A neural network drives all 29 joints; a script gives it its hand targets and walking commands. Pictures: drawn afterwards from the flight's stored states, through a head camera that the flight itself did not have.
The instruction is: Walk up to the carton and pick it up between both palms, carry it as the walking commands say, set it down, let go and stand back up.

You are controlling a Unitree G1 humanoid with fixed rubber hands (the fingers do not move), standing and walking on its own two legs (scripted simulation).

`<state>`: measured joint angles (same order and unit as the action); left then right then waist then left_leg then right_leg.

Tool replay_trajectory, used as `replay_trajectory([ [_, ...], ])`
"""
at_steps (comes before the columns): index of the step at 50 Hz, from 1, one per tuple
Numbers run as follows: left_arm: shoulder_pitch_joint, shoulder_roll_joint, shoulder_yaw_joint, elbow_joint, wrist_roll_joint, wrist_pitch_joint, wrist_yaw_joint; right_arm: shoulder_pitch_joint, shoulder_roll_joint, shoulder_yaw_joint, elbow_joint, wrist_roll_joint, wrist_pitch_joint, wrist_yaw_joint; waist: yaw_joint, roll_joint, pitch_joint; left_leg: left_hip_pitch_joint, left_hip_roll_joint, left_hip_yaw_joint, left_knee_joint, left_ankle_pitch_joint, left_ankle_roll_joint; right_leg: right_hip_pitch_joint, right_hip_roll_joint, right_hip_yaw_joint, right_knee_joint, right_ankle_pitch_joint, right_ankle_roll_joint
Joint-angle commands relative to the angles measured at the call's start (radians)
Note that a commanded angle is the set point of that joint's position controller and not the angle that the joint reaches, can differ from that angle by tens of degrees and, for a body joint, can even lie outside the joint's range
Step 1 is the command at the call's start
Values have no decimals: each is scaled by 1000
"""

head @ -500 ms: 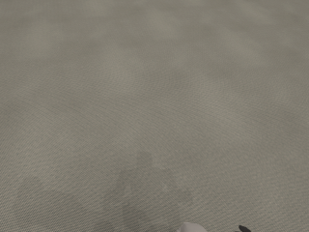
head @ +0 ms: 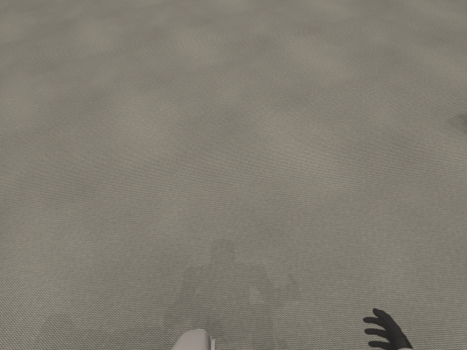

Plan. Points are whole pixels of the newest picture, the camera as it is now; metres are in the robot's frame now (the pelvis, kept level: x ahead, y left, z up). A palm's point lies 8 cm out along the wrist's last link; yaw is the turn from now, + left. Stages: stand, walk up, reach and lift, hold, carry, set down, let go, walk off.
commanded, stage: walk up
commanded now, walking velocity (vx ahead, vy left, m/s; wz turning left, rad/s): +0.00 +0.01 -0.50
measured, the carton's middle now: out of the picture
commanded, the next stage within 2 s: none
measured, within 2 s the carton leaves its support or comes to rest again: neither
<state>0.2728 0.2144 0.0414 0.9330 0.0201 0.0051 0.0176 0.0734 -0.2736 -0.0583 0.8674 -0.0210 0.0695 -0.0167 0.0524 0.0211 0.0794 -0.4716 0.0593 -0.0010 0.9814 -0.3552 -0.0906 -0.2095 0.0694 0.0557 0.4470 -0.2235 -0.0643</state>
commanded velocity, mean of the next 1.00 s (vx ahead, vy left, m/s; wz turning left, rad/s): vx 0.06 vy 0.13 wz -0.49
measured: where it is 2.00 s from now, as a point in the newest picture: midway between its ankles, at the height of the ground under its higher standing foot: (280, 294)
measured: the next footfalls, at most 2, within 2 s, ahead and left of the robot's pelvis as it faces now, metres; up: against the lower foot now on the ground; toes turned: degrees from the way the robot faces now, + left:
left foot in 0.20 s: +0.04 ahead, +0.13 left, +0.00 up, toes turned -3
right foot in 0.68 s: -0.09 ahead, -0.07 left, +0.00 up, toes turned -28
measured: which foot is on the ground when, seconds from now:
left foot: up 0.00-0.18, down 0.20-0.68, up 0.70-1.00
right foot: down 0.00-0.22, up 0.24-0.66, down 0.68-1.00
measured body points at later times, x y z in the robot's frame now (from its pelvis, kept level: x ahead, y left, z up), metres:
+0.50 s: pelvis -0.03 +0.07 +0.00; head -0.01 +0.09 +0.45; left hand +0.12 +0.31 -0.15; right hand -0.01 -0.22 -0.12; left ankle +0.00 +0.14 -0.74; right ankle -0.11 -0.08 -0.67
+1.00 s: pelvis +0.01 +0.08 +0.00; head +0.03 +0.04 +0.45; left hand +0.14 +0.34 -0.12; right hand +0.01 -0.22 -0.14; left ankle +0.15 +0.20 -0.69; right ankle -0.12 -0.05 -0.74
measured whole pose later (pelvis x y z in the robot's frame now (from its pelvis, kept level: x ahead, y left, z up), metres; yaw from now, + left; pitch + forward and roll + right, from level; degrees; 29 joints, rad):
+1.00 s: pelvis +0.01 +0.08 +0.00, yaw -31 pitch +0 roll +1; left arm 0.34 0.25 0.07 0.98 0.02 0.01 0.04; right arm 0.10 -0.29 -0.06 0.85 -0.04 0.07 0.06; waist 0.06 0.05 0.06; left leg -0.51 0.09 0.01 0.85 -0.26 -0.08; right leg -0.11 -0.10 0.07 0.37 -0.28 0.09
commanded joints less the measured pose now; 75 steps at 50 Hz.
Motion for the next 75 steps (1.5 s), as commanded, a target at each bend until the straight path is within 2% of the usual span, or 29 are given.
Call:
replay_trajectory([
  [1,23,224,59,-46,3,-6,3,-29,-62,-2,-80,9,-14,-8,1,-163,-111,-13,-16,-21,-136,-53,11,105,-300,360,-126,412,-109],
  [7,-30,233,66,-47,2,12,-10,59,-50,3,-74,28,-39,-21,-52,-171,-108,262,-52,11,-504,-2,46,-63,-233,356,-64,262,-60],
  [8,-45,208,62,-64,-5,9,-13,123,-67,1,-61,31,-48,-25,-89,-110,-130,385,-3,-15,-612,85,59,-140,-178,306,-10,162,-13],
  [10,-2,88,27,-86,5,7,-17,96,-204,-25,-65,12,-50,-38,-56,350,-140,418,366,-361,-773,69,165,-361,30,67,344,-243,77],
  [12,-18,132,59,-60,15,22,-25,14,-168,-21,-88,7,-45,-30,-42,215,-70,224,359,-239,-774,47,250,-277,-51,20,568,-227,107],
  [13,-27,143,59,-49,18,27,-31,25,-151,-13,-83,16,-51,-27,-31,165,-38,172,314,-226,-776,46,220,-261,-58,16,593,-213,108],
  [15,2,164,49,-47,27,33,-46,-2,-141,-22,-54,2,-55,-22,-14,173,-38,153,263,-166,-791,-72,199,-233,-81,-42,663,-148,111],
  [18,-9,131,42,-38,24,41,-46,28,-108,-11,-50,3,-60,-22,-22,127,-19,241,262,-53,-741,274,212,-295,-95,-58,700,-133,125],
  [21,-113,94,23,-72,12,57,-49,80,-115,-22,-19,-8,-62,-14,-58,191,-23,286,230,-16,-737,274,209,-299,-81,-86,581,-136,108],
  [27,-202,77,11,-109,2,48,-47,191,-167,-31,7,-15,-64,-14,-115,129,-124,444,323,-27,-687,397,259,-259,-93,-85,320,-246,89],
  [28,-204,110,42,-69,12,42,-42,143,-188,-51,43,-28,-62,-5,-105,149,-115,415,303,20,-672,370,257,-229,-103,-83,275,-235,82],
  [30,29,133,38,-31,5,43,-9,105,-170,-54,2,-46,-16,26,-28,194,-144,196,175,154,-624,-134,175,67,-115,-183,62,-109,46],
  [31,91,171,57,0,6,41,5,113,-136,-42,-8,-44,-18,34,10,45,-173,83,134,178,-537,-134,138,228,-154,-156,11,-53,22],
  [32,139,241,85,3,17,36,18,97,-84,-18,-35,-39,-30,40,49,-133,-180,-91,56,217,-352,-115,105,344,-289,68,-65,-118,-12],
  [33,181,327,104,-21,26,35,31,47,-58,-4,-84,-23,-34,44,76,-359,-139,-310,-21,153,-60,-167,75,348,-513,465,-155,-47,-76],
  [34,137,314,92,-29,19,36,32,39,-54,-11,-84,-35,-27,38,41,-301,-84,-350,26,32,67,-144,73,247,-580,485,-206,43,-124],
  [36,30,262,84,-32,13,31,39,12,-70,-19,-79,-37,-26,50,13,-206,-14,-301,65,-13,76,-36,42,172,-501,338,-238,-48,-127],
  [42,36,234,67,-16,-4,-5,31,24,-90,-24,-73,-25,-14,74,-12,-223,-18,-162,46,26,20,101,8,120,-380,158,-185,404,-72],
  [48,74,261,78,7,7,-8,31,-34,-47,0,-101,-17,-16,82,10,-287,-37,-11,25,25,-228,95,14,85,-346,139,-164,386,-48],
  [51,4,293,85,-6,3,-1,28,64,-49,-5,-81,-14,-23,73,-51,-284,-62,246,6,40,-422,121,24,-53,-343,142,-116,270,-5],
  [53,9,213,61,-24,12,4,27,248,-119,-22,-8,-27,-37,55,-127,-34,-133,511,93,-54,-623,157,90,-218,-203,59,130,54,67],
  [54,58,146,45,-34,22,7,22,338,-214,-48,20,-33,-51,48,-144,312,-198,635,319,-260,-696,201,140,-415,-73,-45,397,-385,99],
  [55,47,145,46,-35,32,16,23,348,-245,-60,37,-27,-56,44,-142,339,-212,564,398,-348,-752,-60,166,-455,-70,-41,619,-448,111],
  [56,37,160,53,-31,32,25,16,279,-216,-61,26,-22,-55,37,-145,284,-160,499,386,-335,-811,-357,203,-471,-109,-37,722,-368,99],
  [57,-7,163,52,-32,33,20,-6,259,-195,-54,37,-15,-65,38,-145,279,-134,447,358,-382,-857,-538,158,-516,-116,-33,765,-299,76],
  [59,-51,173,61,-33,37,19,-38,160,-164,-45,38,-20,-89,31,-102,315,-41,267,316,-329,-918,-588,141,-481,-137,-38,809,-221,71],
  [63,-25,135,61,-9,36,-5,-65,195,-68,-12,114,-13,-135,24,-74,177,-31,384,245,-145,-869,-256,158,-494,-145,-62,734,-39,76],
  [68,-200,56,31,-82,24,-16,-68,359,-19,18,173,0,-161,11,-115,63,50,479,280,-119,-873,-13,206,-581,-160,-58,565,35,90],
  [75,-324,48,16,-122,1,-25,-76,455,-49,13,195,-10,-162,12,-146,107,123,425,265,35,-835,278,221,-393,-139,-144,283,-15,89],
])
